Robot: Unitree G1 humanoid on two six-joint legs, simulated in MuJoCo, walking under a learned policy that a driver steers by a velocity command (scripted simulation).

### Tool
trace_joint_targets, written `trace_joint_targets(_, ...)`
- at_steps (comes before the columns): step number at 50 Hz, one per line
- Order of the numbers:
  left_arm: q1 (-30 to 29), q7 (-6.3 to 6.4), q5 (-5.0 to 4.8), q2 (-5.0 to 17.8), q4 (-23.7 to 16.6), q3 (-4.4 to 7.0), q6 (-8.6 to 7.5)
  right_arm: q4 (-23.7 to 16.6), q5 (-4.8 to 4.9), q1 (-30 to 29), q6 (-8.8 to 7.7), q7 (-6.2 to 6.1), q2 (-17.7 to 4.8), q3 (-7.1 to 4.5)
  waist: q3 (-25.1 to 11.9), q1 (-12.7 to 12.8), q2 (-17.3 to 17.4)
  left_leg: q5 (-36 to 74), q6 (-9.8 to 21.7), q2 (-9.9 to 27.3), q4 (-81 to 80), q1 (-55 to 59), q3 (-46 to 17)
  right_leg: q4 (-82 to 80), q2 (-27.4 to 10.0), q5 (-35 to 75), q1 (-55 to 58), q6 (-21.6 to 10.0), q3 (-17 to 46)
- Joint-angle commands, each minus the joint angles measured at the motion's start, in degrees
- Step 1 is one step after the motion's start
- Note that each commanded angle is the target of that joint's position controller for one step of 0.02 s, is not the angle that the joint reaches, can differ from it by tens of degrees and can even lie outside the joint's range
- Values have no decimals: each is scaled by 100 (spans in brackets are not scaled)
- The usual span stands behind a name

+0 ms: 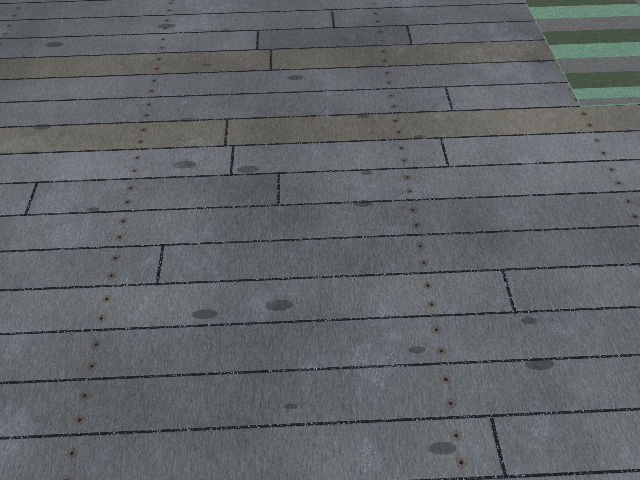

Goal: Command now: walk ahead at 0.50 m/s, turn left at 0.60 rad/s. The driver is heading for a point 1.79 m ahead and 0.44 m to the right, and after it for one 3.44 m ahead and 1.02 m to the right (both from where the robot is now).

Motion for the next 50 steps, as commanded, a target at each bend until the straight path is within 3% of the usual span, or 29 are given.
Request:
trace_joint_targets(1, 168, 20, -16, 601, -157, 152, -61, -534, 38, -61, -9, 34, -369, -131, -187, 85, -809, 358, -41, 647, -108, -1218, -196, -1511, -1607, 249, 1090, -841, 1535)
trace_joint_targets(4, 221, 45, -57, 810, -58, 224, -82, -765, -6, -417, 45, 59, -274, -84, -30, 105, -631, 771, -169, 727, -792, -1577, -142, -1685, -1731, 922, 1187, -986, 985)
trace_joint_targets(6, 266, 72, -29, 934, -22, 260, -45, -811, -10, -552, 31, 94, -240, -68, -104, 147, -498, 1397, -170, 723, -1259, -1584, -76, -1749, -1684, 1079, 1359, -930, 585)
trace_joint_targets(9, 334, 95, -68, 1027, 38, 277, 26, -947, -15, -1089, -34, 220, -149, -1, 110, 352, -572, 2125, -128, 651, -2325, -1297, 271, -1700, -1552, 1355, 1371, -765, -90)
trace_joint_targets(11, 569, 108, -109, 1125, 118, 298, 78, -1084, -7, -1477, -46, 283, -122, 18, 202, 503, -535, 2214, -56, 551, -2764, -1214, 493, -1653, -1604, 1360, 1586, -678, -290)
trace_joint_targets(14, 911, 68, -218, 1204, 300, 306, 171, -1255, -18, -1764, -46, 343, -104, 33, 324, 518, -487, 1609, 161, 343, -3226, -981, 623, -1485, -1794, 1900, 1952, -681, -352)
trace_joint_targets(16, 841, 61, -299, 1425, 389, 332, 231, -1256, -69, -1458, -56, 334, -310, -63, 133, 120, -745, 994, 400, 44, -3517, -250, 800, -885, -1901, 3517, 2084, -638, -349)
trace_joint_targets(17, 749, 72, -331, 1434, 440, 307, 271, -1065, -94, -783, -61, 315, -532, -186, -236, -349, -748, 1199, 552, -151, -3881, 721, 940, -60, -1770, 4259, 1982, -525, -506)
trace_joint_targets(18, 755, 86, -304, 1271, 457, 216, 274, -739, -103, 190, -57, 251, -839, -348, -787, -829, -632, 1647, 696, -204, -3989, 2284, 919, 1092, -1501, 4030, 1277, -342, -653)
trace_joint_targets(19, 894, 51, -139, 764, 280, 29, 222, -568, -205, 1066, -29, 123, -1403, -481, -1645, -1007, 324, 1656, 1205, 1231, -3861, 4411, -929, 3203, -1013, 1590, -614, -28, -683)
trace_joint_targets(20, 1258, 3, -192, 438, 246, -109, 88, -648, -194, 930, -68, 115, -1560, -432, -2531, -609, 1243, 1141, 1970, 2445, -4767, 5052, -3528, 4836, -115, -2418, -1874, 132, 262)
trace_joint_targets(21, 749, -30, -393, 1097, 226, 90, 24, -685, -199, 713, -130, 165, -1046, -281, -2092, -832, 487, 1041, 1673, 2290, -4968, 4599, -3053, 5247, -361, -2307, -2359, 76, 979)
trace_joint_targets(22, 388, -43, -459, 1093, 64, 104, 13, -604, -184, 461, -172, 172, -862, -215, -1236, -683, 465, 1312, 1424, 2074, -5028, 3834, -2044, 5086, -598, -1902, -2605, 24, 849)
trace_joint_targets(23, 345, -7, -347, 967, 95, 92, 30, -551, -159, 112, -213, 187, -680, -160, -833, -417, 142, 1684, 1232, 1810, -5132, 3153, -1403, 4665, -841, -1434, -2448, 45, 813)
trace_joint_targets(24, 386, 22, -246, 932, 140, 123, 112, -538, -161, -182, -259, 198, -459, -107, -558, -223, 238, 1620, 1124, 1613, -5425, 2577, -981, 4395, -999, -1044, -2217, 71, 797)
trace_joint_targets(25, 622, 23, -260, 869, 216, 126, 208, -526, -198, -358, -321, 198, -419, -103, -477, -45, 450, 1660, 1125, 1574, -5676, 2098, -750, 4341, -1091, -765, -1791, 123, 850)
trace_joint_targets(26, 758, 34, -272, 768, 286, 119, 293, -485, -208, -461, -394, 198, -338, -100, -398, 42, 380, 1806, 1121, 1516, -5865, 1889, -513, 4275, -1093, -608, -1647, 170, 860)
trace_joint_targets(29, 551, 66, -261, 564, 227, 108, 421, -279, -273, -430, -512, 128, -419, -147, -113, 102, 156, 2243, 1022, 1435, -6148, 1776, 179, 3871, -1047, 10, -1999, 262, 968)
trace_joint_targets(32, 210, 22, -220, 500, 119, 99, 395, -133, -285, -335, -507, 46, -436, -154, 79, 29, 87, 2460, 903, 1318, -6209, 1998, 787, 2972, -949, 848, -2290, 308, 1000)
trace_joint_targets(36, -542, -124, -173, 309, -151, -5, 359, 43, -223, -89, -451, -21, -638, -210, 346, -274, -50, 2465, 800, 1404, -6301, 2292, 1250, 1770, -850, 1497, -2244, 197, 544)
trace_joint_targets(40, -1057, -267, -178, 306, -509, -39, 349, 249, -103, 196, -287, -45, -772, -272, 495, -430, 2, 3074, 689, 1636, -5890, 3132, 1490, 1189, -731, 936, -2512, -49, 201)
trace_joint_targets(43, -765, -331, -206, 536, -629, 77, 373, 236, -63, 52, -149, -103, -975, -315, 84, -103, 267, 5747, 511, 1643, -4909, 3469, 1707, 1134, -241, 77, -1742, -374, -290)
trace_joint_targets(44, -260, -320, -228, 718, -551, 178, 387, 218, -47, -24, -94, -125, -1059, -328, -234, 203, 361, 6540, 423, 1587, -4163, 3431, 1766, 1137, 6, -159, -1082, -521, -425)
trace_joint_targets(45, 591, -266, -242, 999, -361, 343, 392, 191, -11, -154, -58, -143, -1088, -313, -683, 705, 292, 6517, 242, 1389, -3022, 3028, 1902, 758, 256, 115, 150, -728, -446)
trace_joint_targets(46, 1455, -141, -225, 1469, -178, 541, 453, 113, -84, -112, -109, -166, -958, -249, -1182, 1076, -188, 4853, -47, 1155, -1356, 1699, 1897, 560, -184, 289, 1887, -1027, 508)
trace_joint_targets(47, 1277, -87, -233, 2109, -281, 650, 441, -248, -240, 352, -293, -106, -59, 24, -1635, 365, -1853, -635, -514, -218, 931, -979, 1419, -63, -1793, -331, 3718, -2273, 4093)
trace_joint_targets(48, 1444, -118, -154, 1670, -422, 484, 360, -277, -58, -26, -554, 1, -449, 3, -2412, 699, -1026, -1249, -353, -288, 1504, -1711, -100, -784, -2103, -757, 4296, -2398, 5268)
trace_joint_targets(49, 1335, -120, -128, 1299, -366, 398, 300, -433, 143, -600, -664, 70, -672, -52, -1685, 800, -767, -798, -187, 18, 1340, -2120, -162, -820, -1912, -439, 3876, -2033, 4290)
trace_joint_targets(50, 1061, -137, -199, 1136, -379, 347, 238, -423, 16, -764, -724, 39, -596, -20, -990, 582, -299, -417, -91, 294, 686, -1836, -123, -653, -1567, 866, 2866, -1716, 3322)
